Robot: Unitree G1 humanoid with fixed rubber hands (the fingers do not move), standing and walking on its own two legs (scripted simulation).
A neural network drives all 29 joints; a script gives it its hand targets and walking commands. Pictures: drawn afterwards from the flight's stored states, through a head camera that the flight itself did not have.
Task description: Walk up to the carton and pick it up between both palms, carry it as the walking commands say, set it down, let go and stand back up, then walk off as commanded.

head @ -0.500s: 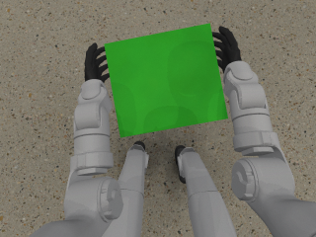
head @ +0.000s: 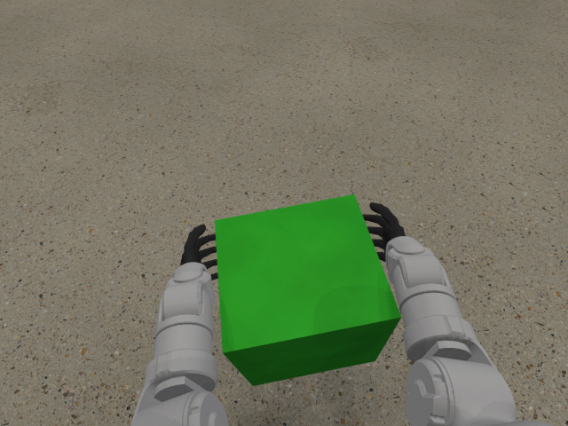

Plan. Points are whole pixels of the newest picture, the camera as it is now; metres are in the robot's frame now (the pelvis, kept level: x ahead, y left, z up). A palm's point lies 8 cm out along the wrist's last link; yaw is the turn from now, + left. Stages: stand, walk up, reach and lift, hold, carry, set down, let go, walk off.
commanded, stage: reach and lift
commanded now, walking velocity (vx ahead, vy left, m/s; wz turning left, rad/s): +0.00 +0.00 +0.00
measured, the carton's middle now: (300, 295) +0.31 +0.01 -0.04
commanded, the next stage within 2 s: hold in 1.72 s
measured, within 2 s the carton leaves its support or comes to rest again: neither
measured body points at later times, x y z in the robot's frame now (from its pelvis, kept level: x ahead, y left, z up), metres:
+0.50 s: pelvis +0.05 -0.01 +0.02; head +0.00 -0.01 +0.47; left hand +0.31 +0.18 +0.04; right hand +0.35 -0.12 +0.05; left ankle +0.05 +0.13 -0.73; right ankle +0.03 -0.14 -0.73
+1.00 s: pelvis +0.02 +0.00 +0.01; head -0.02 +0.01 +0.46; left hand +0.32 +0.15 +0.05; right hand +0.33 -0.16 +0.06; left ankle +0.05 +0.13 -0.73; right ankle +0.03 -0.14 -0.73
